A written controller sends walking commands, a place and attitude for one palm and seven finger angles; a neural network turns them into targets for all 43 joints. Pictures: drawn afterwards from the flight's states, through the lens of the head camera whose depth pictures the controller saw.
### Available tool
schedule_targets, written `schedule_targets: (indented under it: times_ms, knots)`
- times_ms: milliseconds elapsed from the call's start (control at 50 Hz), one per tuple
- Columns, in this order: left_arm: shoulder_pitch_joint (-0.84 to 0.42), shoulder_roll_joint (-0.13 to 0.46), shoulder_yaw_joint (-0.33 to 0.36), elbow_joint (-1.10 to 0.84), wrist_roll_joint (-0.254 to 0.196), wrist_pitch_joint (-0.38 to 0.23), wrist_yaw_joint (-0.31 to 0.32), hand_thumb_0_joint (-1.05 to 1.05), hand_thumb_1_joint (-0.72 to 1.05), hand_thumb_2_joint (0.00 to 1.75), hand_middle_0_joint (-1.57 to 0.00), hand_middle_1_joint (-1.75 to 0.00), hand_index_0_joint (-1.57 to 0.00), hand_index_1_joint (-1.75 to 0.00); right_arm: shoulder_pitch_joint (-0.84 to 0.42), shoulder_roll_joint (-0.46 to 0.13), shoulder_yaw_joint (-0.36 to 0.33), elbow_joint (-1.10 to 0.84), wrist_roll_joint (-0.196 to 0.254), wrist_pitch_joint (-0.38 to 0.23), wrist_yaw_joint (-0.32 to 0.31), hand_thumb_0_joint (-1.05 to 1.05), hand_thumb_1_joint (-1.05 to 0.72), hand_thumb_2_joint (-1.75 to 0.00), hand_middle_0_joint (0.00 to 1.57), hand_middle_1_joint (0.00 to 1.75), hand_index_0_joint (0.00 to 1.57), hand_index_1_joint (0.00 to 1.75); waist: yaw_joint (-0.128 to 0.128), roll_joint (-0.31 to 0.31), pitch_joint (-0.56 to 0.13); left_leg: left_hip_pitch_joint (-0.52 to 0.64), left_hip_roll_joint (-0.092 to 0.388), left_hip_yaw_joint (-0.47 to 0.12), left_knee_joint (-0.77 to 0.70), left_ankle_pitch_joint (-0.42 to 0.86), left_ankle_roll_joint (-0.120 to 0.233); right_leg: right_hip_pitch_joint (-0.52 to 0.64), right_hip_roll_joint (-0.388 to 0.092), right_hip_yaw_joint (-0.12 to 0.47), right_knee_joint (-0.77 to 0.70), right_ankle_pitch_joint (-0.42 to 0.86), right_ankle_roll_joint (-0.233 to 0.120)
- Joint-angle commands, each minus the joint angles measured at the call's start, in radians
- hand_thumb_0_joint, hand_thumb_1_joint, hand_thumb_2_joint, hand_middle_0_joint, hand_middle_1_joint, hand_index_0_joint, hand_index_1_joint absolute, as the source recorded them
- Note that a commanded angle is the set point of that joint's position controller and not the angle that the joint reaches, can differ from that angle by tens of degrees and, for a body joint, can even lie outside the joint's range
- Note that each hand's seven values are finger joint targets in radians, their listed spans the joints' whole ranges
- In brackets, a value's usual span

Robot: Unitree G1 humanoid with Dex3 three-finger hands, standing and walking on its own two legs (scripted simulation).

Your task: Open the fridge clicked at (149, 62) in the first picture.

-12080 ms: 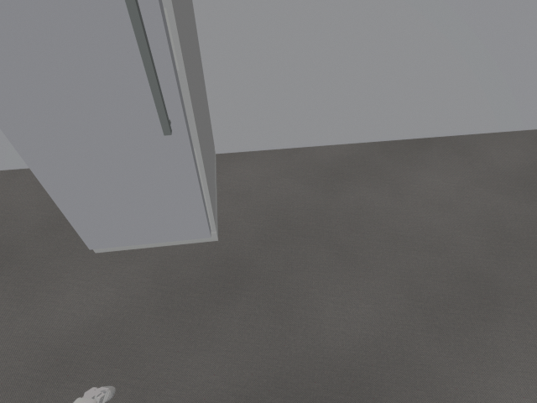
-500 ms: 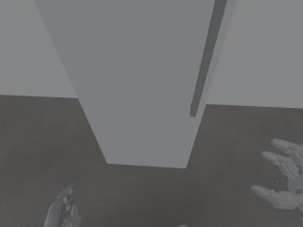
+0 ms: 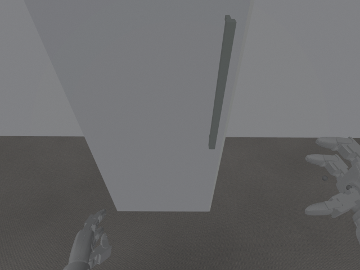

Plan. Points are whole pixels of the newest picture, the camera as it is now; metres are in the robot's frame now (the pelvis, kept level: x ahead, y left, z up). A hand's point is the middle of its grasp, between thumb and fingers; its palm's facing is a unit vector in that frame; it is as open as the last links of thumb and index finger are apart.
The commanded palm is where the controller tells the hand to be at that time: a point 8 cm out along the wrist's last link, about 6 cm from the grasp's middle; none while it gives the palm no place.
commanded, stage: raise the hand to about handle height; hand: right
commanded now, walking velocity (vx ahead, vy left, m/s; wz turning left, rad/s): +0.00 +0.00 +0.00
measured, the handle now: (218, 94) +0.55 -0.10 +0.12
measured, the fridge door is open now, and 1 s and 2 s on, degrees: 0 0 0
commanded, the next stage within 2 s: move the hooked fingers beside the handle in 0.62 s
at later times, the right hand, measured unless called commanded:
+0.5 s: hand (310, 168) +0.27 -0.24 +0.14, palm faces +0.12 +0.99 -0.04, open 14.0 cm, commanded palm +0.24 -0.29 +0.15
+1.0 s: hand (290, 149) +0.33 -0.22 +0.14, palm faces +0.08 +1.00 -0.02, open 14.0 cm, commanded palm +0.30 -0.27 +0.15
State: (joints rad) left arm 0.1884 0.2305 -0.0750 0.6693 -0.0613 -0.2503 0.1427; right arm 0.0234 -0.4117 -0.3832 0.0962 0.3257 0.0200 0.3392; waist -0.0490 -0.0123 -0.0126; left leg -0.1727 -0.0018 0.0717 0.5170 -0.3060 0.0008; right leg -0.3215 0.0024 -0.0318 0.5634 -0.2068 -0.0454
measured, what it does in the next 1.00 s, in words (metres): stands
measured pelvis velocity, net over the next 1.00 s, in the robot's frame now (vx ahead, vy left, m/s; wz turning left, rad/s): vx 0.01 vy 0.03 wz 0.01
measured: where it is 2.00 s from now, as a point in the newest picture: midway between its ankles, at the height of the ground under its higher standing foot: outside the picture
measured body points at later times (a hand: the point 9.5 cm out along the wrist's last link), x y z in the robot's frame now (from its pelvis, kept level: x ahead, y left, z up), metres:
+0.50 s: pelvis +0.00 +0.03 +0.00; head -0.03 +0.03 +0.45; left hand +0.17 +0.28 -0.06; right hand +0.26 -0.29 +0.15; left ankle -0.02 +0.12 -0.73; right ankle +0.06 -0.09 -0.73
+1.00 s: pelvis +0.01 +0.03 +0.00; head -0.01 +0.03 +0.45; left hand +0.18 +0.28 -0.07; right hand +0.32 -0.28 +0.14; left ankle -0.02 +0.12 -0.73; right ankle +0.06 -0.09 -0.73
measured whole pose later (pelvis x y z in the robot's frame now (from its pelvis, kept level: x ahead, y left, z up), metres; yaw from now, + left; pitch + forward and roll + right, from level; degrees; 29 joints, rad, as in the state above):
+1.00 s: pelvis +0.01 +0.03 +0.00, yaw +1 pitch -2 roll +1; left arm 0.19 0.26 -0.05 0.70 -0.08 -0.22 0.15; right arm -0.19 -0.40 -0.35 0.27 0.28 0.09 0.29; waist -0.02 -0.02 -0.01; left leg -0.17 -0.03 0.07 0.50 -0.31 0.03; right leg -0.30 -0.02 -0.03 0.52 -0.19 -0.01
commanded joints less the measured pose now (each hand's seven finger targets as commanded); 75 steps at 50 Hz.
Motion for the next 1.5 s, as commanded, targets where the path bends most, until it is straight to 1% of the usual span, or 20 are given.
schedule_targets:
  times_ms: [0,60,200,300,440,560,700,780,860,920,1060,1120,1240,1260,1300,1320,1400,1420,1440,1480]
  knots:
    - [-0.112,0.166,0.061,-0.148,-0.010,-0.046,0.019,0.00,0.90,0.90,-0.20,-0.30,-0.20,-0.30,-0.296,-0.258,-0.104,-0.197,0.024,-0.027,0.000,0.00,0.50,-0.30,0.30,1.20,0.30,1.20,0.010,-0.091,-0.140,-0.092,-0.030,-0.015,-0.122,0.058,0.019,0.208,-0.026,0.098,-0.150,-0.007,0.033]
    - [-0.127,0.164,0.058,-0.155,-0.015,-0.043,0.019,0.00,0.90,0.90,-0.20,-0.30,-0.20,-0.30,-0.345,-0.268,-0.100,-0.206,0.017,-0.004,0.000,0.00,0.50,-0.30,0.30,1.20,0.30,1.20,0.010,-0.109,-0.142,-0.085,-0.028,-0.016,-0.135,0.058,0.019,0.229,-0.025,0.099,-0.166,-0.002,0.034]
    - [-0.122,0.172,0.068,-0.153,-0.024,-0.033,0.011,0.00,0.90,0.90,-0.20,-0.30,-0.20,-0.30,-0.274,-0.250,-0.098,-0.113,0.031,0.049,0.009,0.00,0.50,-0.30,0.30,1.20,0.30,1.20,0.009,-0.030,-0.104,-0.079,-0.019,-0.035,-0.164,0.058,0.011,0.201,-0.020,0.069,-0.154,0.005,0.028]
    - [-0.128,0.169,0.073,-0.159,-0.019,-0.033,0.010,0.00,0.90,0.90,-0.20,-0.30,-0.20,-0.30,-0.334,-0.292,-0.129,-0.193,0.023,0.019,-0.015,0.00,0.50,-0.30,0.30,1.20,0.30,1.20,0.012,-0.059,-0.139,-0.074,-0.015,-0.051,-0.160,0.074,0.006,0.222,-0.019,0.054,-0.135,0.037,0.023]
    - [-0.126,0.162,0.074,-0.146,-0.016,-0.039,0.013,0.00,0.90,0.90,-0.20,-0.30,-0.20,-0.30,-0.321,-0.278,-0.128,-0.187,0.019,-0.014,-0.023,0.00,0.50,-0.30,0.30,1.20,0.30,1.20,0.014,-0.077,-0.135,-0.069,-0.007,-0.066,-0.156,0.105,-0.004,0.219,-0.014,0.038,-0.124,0.053,0.021]
    - [-0.124,0.165,0.077,-0.145,-0.022,-0.037,0.013,0.00,0.90,0.90,-0.20,-0.30,-0.20,-0.30,-0.305,-0.258,-0.114,-0.147,0.027,0.014,-0.011,0.00,0.50,-0.30,0.30,1.20,0.30,1.20,0.019,-0.031,-0.109,-0.087,-0.003,-0.078,-0.153,0.120,-0.019,0.194,-0.011,0.033,-0.107,0.048,0.020]
    - [-0.122,0.167,0.082,-0.153,-0.021,-0.032,0.012,0.00,0.90,0.90,-0.20,-0.30,-0.20,-0.30,-0.314,-0.274,-0.133,-0.167,0.028,0.011,-0.017,0.00,0.50,-0.30,0.30,1.20,0.30,1.20,0.019,-0.018,-0.144,-0.080,0.006,-0.098,-0.137,0.151,-0.031,0.191,-0.014,0.032,-0.078,0.069,0.020]
    - [-0.114,0.165,0.078,-0.135,-0.025,-0.030,0.021,0.00,0.90,0.90,-0.20,-0.30,-0.20,-0.30,-0.454,-0.238,-0.070,-0.112,0.014,0.006,-0.025,0.00,0.50,-0.30,0.30,1.20,0.30,1.20,0.046,-0.041,-0.096,-0.138,-0.008,-0.074,-0.147,0.082,-0.018,0.195,-0.011,0.037,-0.096,0.023,0.021]
    - [-0.109,0.166,0.077,-0.128,-0.022,-0.031,0.025,0.00,0.90,0.90,-0.20,-0.30,-0.20,-0.30,-0.531,-0.226,-0.030,-0.082,-0.011,0.002,-0.044,0.00,0.50,-0.30,0.30,1.20,0.30,1.20,0.049,-0.053,-0.130,-0.138,-0.008,-0.068,-0.143,0.070,-0.007,0.209,-0.011,0.045,-0.103,0.019,0.018]
    - [-0.094,0.173,0.080,-0.121,-0.018,-0.021,0.023,0.00,0.90,0.90,-0.20,-0.30,-0.20,-0.30,-0.540,-0.270,-0.062,-0.029,-0.023,0.008,-0.052,0.00,0.50,-0.30,0.30,1.20,0.30,1.20,0.039,-0.024,-0.175,-0.107,-0.004,-0.067,-0.133,0.113,-0.005,0.201,-0.013,0.045,-0.101,0.049,0.017]
    - [-0.084,0.163,0.084,-0.142,-0.015,-0.001,0.004,0.00,0.90,0.90,-0.20,-0.30,-0.20,-0.30,-0.539,-0.232,-0.052,-0.037,-0.033,0.014,-0.074,0.00,0.50,-0.30,0.30,1.20,0.30,1.20,0.026,-0.063,-0.247,-0.064,-0.013,-0.047,-0.103,0.251,0.006,0.246,-0.015,0.037,-0.097,0.164,0.021]
    - [-0.067,0.172,0.089,-0.137,-0.017,0.016,-0.002,0.00,0.90,0.90,-0.20,-0.30,-0.20,-0.30,-0.523,-0.267,-0.093,0.019,-0.034,0.026,-0.081,0.00,0.50,-0.30,0.30,1.20,0.30,1.20,0.025,0.006,-0.222,-0.062,-0.013,-0.048,-0.100,0.272,0.001,0.209,-0.019,0.032,-0.096,0.167,0.018]
    - [-0.060,0.163,0.093,-0.138,-0.015,0.031,-0.002,0.00,0.90,0.90,-0.20,-0.30,-0.20,-0.30,-0.614,-0.207,-0.019,-0.044,-0.051,0.007,-0.094,0.00,0.50,-0.30,0.30,1.20,0.30,1.20,0.049,-0.084,-0.241,-0.083,-0.021,-0.046,-0.096,0.272,0.010,0.257,-0.022,0.032,-0.090,0.198,0.022]
    - [-0.054,0.162,0.094,-0.133,-0.015,0.033,0.000,0.00,0.90,0.90,-0.20,-0.30,-0.20,-0.30,-0.637,-0.182,0.006,-0.041,-0.053,0.003,-0.094,0.00,0.50,-0.30,0.30,1.20,0.30,1.20,0.060,-0.078,-0.234,-0.098,-0.024,-0.041,-0.097,0.263,0.010,0.265,-0.023,0.038,-0.090,0.196,0.023]
    - [-0.036,0.172,0.099,-0.114,-0.015,0.040,0.002,0.00,0.90,0.90,-0.20,-0.30,-0.20,-0.30,-0.658,-0.213,-0.016,-0.001,-0.054,0.002,-0.102,0.00,0.50,-0.30,0.30,1.20,0.30,1.20,0.067,-0.030,-0.227,-0.107,-0.026,-0.041,-0.103,0.249,0.009,0.256,-0.028,0.037,-0.086,0.184,0.020]
    - [-0.045,0.171,0.097,-0.118,-0.014,0.041,0.003,0.00,0.90,0.90,-0.20,-0.30,-0.20,-0.30,-0.679,-0.201,0.000,-0.001,-0.056,0.004,-0.102,0.00,0.50,-0.30,0.30,1.20,0.30,1.20,0.063,-0.057,-0.228,-0.110,-0.022,-0.045,-0.102,0.247,0.010,0.251,-0.025,0.039,-0.092,0.179,0.021]
    - [-0.028,0.175,0.096,-0.098,-0.016,0.057,0.005,0.00,0.90,0.90,-0.20,-0.30,-0.20,-0.30,-0.753,-0.192,0.027,0.084,-0.072,0.012,-0.118,0.00,0.50,-0.30,0.30,1.20,0.30,1.20,0.078,-0.030,-0.210,-0.133,-0.022,-0.041,-0.112,0.191,0.012,0.237,-0.027,0.044,-0.096,0.135,0.022]
    - [-0.030,0.174,0.098,-0.102,-0.015,0.059,0.005,0.00,0.90,0.90,-0.20,-0.30,-0.20,-0.30,-0.784,-0.205,0.019,0.080,-0.079,0.008,-0.126,0.00,0.50,-0.30,0.30,1.20,0.30,1.20,0.072,-0.047,-0.229,-0.127,-0.021,-0.041,-0.110,0.181,0.015,0.238,-0.025,0.051,-0.101,0.130,0.024]
    - [-0.035,0.168,0.096,-0.104,-0.015,0.060,0.004,0.00,0.90,0.90,-0.20,-0.30,-0.20,-0.30,-0.801,-0.170,0.052,0.078,-0.084,0.004,-0.131,0.00,0.50,-0.30,0.30,1.20,0.30,1.20,0.077,-0.075,-0.236,-0.130,-0.020,-0.044,-0.110,0.191,0.017,0.256,-0.024,0.049,-0.098,0.143,0.023]
    - [-0.023,0.170,0.097,-0.096,-0.013,0.064,0.002,0.00,0.90,0.90,-0.20,-0.30,-0.20,-0.30,-0.838,-0.162,0.060,0.115,-0.087,-0.003,-0.142,0.00,0.50,-0.30,0.30,1.20,0.30,1.20,0.083,-0.053,-0.235,-0.142,-0.023,-0.040,-0.112,0.174,0.017,0.259,-0.027,0.057,-0.100,0.130,0.025]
